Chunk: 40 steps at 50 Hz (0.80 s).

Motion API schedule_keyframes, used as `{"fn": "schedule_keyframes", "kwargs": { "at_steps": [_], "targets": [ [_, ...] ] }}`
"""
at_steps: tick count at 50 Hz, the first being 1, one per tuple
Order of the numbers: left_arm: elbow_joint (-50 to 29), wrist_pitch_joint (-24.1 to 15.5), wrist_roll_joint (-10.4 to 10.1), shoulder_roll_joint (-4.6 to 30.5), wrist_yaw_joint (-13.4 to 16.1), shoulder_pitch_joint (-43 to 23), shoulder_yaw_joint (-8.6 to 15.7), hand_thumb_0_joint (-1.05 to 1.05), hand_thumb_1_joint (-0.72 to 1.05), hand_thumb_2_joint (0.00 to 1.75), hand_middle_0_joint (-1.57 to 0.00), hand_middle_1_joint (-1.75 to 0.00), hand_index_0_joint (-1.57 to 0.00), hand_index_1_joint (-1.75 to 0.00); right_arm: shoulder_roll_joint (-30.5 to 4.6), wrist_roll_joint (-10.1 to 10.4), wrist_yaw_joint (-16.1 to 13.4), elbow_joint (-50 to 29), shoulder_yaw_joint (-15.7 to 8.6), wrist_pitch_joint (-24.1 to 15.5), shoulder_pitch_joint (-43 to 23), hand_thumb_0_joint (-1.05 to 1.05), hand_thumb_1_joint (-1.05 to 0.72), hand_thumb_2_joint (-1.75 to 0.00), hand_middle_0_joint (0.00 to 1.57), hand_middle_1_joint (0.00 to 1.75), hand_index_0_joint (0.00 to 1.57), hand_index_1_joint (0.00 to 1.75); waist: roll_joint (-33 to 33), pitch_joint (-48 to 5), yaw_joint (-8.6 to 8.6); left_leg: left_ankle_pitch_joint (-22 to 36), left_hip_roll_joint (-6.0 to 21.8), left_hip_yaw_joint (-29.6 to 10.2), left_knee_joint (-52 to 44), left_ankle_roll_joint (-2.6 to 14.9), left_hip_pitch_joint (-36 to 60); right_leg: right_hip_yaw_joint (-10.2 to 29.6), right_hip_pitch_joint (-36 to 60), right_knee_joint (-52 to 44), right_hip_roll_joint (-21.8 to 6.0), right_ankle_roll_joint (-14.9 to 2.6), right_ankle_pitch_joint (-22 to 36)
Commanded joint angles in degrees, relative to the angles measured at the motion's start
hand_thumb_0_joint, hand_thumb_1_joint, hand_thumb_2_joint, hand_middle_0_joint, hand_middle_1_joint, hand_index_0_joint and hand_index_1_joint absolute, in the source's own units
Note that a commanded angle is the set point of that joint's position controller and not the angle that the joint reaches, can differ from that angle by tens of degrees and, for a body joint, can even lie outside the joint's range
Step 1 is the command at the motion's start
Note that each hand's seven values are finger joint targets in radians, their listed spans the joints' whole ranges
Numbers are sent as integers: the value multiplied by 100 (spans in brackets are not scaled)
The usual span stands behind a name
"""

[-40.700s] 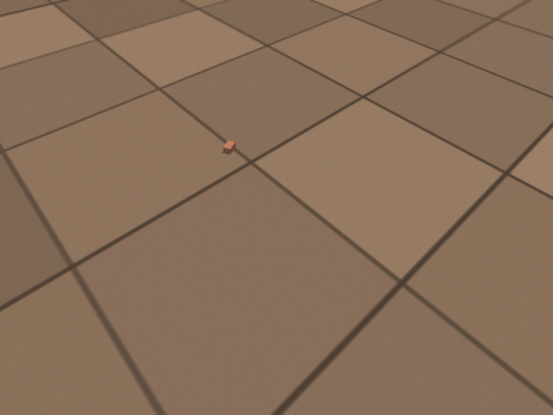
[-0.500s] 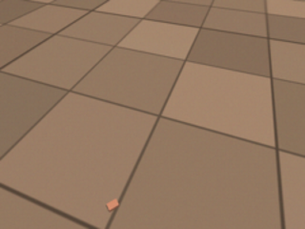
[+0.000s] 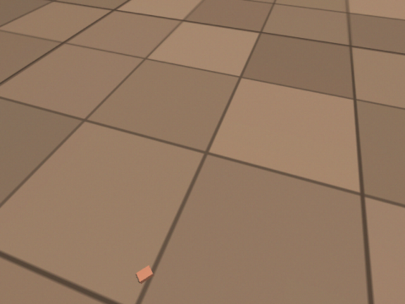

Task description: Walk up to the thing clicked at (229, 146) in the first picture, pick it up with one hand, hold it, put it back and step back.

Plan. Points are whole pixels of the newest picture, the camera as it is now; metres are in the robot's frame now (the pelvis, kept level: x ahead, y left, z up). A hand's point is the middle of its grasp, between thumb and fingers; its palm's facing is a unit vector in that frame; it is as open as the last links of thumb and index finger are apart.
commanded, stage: stand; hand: left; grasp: from above
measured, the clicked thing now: (145, 274) +0.39 +0.27 -0.77
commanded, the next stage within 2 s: step back in 0.98 s
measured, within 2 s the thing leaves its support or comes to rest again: neither
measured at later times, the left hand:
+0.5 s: hand out of the picture +0.08 +0.24 -0.16, palm faces +0.00 -0.94 -0.33, open 7.4 cm
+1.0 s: hand out of the picture +0.08 +0.24 -0.16, palm faces -0.01 -0.94 -0.33, open 7.4 cm
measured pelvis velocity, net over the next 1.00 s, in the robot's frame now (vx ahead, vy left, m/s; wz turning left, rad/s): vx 0.01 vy -0.01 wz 0.00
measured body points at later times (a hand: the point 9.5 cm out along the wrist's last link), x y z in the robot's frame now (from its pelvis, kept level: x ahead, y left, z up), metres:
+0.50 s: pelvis +0.00 +0.00 +0.00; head +0.01 +0.00 +0.45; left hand +0.08 +0.29 -0.13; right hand +0.08 -0.30 -0.14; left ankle +0.02 +0.12 -0.75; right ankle -0.01 -0.12 -0.75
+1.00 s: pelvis +0.01 -0.01 +0.00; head +0.02 -0.01 +0.45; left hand +0.08 +0.29 -0.13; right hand +0.07 -0.30 -0.14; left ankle +0.02 +0.12 -0.75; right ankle -0.01 -0.12 -0.75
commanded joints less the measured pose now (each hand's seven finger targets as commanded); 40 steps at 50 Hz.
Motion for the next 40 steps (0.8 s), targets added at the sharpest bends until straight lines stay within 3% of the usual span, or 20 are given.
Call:
{"fn": "schedule_keyframes", "kwargs": {
  "at_steps": [1, 6, 9, 15, 22, 25, 28, 37, 40],
  "targets": [
    [-307, -117, -1, 1155, 72, -135, 203, 0, 90, 90, -20, -30, -20, -30, -1119, -6, -65, -314, -178, -162, -167, 0, -90, -90, 20, 30, 20, 30, -9, -434, 27, 986, 651, -539, -240, 159, 302, 446, -139, -341, -657, -109, 971],
    [-339, -114, -10, 1222, 62, -211, 215, 0, 90, 90, -20, -30, -20, -30, -1185, -14, -69, -294, -185, -157, -158, 0, -90, -90, 20, 30, 20, 30, 47, -360, 27, 785, 657, -540, -286, 143, 236, 466, -187, -385, -650, -108, 765],
    [-335, -123, -17, 1205, 66, -192, 206, 0, 90, 90, -20, -30, -20, -30, -1179, 4, -60, -317, -191, -169, -224, 0, -90, -90, 20, 30, 20, 30, 39, -527, 38, 1143, 688, -529, -211, 169, 350, 431, -59, -314, -670, -117, 1120],
    [-362, -138, -25, 1260, 57, -227, 205, 0, 90, 90, -20, -30, -20, -30, -1256, 3, -59, -331, -200, -174, -272, 0, -90, -90, 20, 30, 20, 30, -60, -539, 31, 1284, 709, -515, -180, 162, 442, 427, -100, -323, -681, -97, 1285],
    [-372, -130, -10, 1323, 38, -251, 185, 0, 90, 90, -20, -30, -20, -30, -1309, 9, -23, -339, -194, -147, -354, 0, -90, -90, 20, 30, 20, 30, 48, -248, 24, 466, 686, -565, -362, 132, 224, 458, -308, -519, -642, -111, 437],
    [-400, -147, -15, 1369, 29, -295, 178, 0, 90, 90, -20, -30, -20, -30, -1312, 11, -7, -341, -187, -155, -365, 0, -90, -90, 20, 30, 20, 30, 1, -318, 16, 600, 695, -559, -340, 125, 219, 468, -236, -488, -653, -129, 581],
    [-387, -147, -18, 1415, 18, -288, 175, 0, 90, 90, -20, -30, -20, -30, -1317, 11, 0, -330, -177, -156, -326, 0, -90, -90, 20, 30, 20, 30, -7, -246, -11, 351, 687, -584, -415, 122, 171, 491, -295, -532, -648, -141, 310],
    [-440, -174, -32, 1436, 7, -247, 135, 0, 90, 90, -20, -30, -20, -30, -1416, 25, 2, -347, -164, -184, -337, 0, -90, -90, 20, 30, 20, 30, -2, -534, 20, 1029, 728, -556, -285, 137, 357, 444, -143, -410, -677, -132, 990],
    [-414, -174, -37, 1452, 14, -233, 120, 0, 90, 90, -20, -30, -20, -30, -1392, 25, 6, -324, -148, -160, -284, 0, -90, -90, 20, 30, 20, 30, -86, -437, -11, 832, 715, -551, -290, 141, 280, 474, -168, -462, -691, -126, 857]
  ]
}}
